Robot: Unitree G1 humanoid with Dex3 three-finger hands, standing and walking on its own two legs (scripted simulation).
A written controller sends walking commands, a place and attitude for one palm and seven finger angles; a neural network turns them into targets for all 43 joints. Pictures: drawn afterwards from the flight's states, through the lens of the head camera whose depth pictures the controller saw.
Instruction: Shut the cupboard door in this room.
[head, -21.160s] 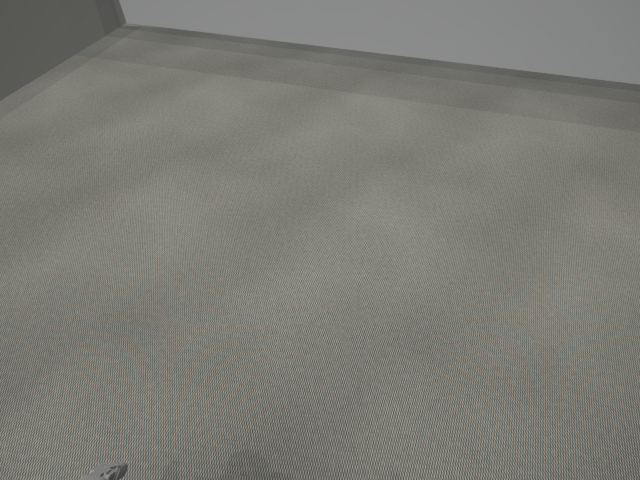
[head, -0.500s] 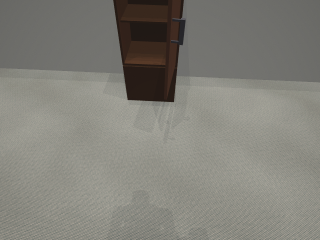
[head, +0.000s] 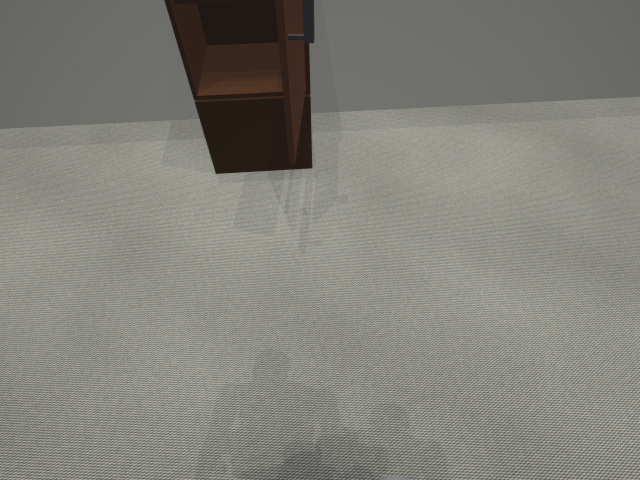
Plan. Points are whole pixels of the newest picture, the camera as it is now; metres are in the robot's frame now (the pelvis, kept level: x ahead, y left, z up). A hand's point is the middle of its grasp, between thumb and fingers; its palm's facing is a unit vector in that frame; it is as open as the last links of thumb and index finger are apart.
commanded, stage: walk around to get in front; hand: left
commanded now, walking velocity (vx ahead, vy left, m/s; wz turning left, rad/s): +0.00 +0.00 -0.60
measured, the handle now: (299, 13) +1.04 +0.13 +0.07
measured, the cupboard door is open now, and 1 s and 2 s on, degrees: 82 82 82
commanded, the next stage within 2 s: none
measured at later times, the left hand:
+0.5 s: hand out of the picture +0.09 +0.20 -0.16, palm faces -0.17 -0.95 -0.25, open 7.4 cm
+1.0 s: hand (250, 417) +0.22 +0.13 -0.15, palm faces -0.59 -0.78 -0.22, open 7.4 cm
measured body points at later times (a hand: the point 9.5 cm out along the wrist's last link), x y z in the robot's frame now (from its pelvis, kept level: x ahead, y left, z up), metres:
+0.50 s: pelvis -0.01 +0.01 +0.01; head +0.05 +0.00 +0.45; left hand +0.10 +0.25 -0.14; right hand +0.09 -0.28 -0.12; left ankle +0.01 +0.16 -0.69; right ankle +0.00 -0.10 -0.73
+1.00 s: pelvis +0.00 +0.02 +0.00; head +0.04 +0.00 +0.45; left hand +0.25 +0.17 -0.13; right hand -0.15 -0.19 -0.14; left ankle +0.02 +0.15 -0.73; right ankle -0.08 -0.08 -0.71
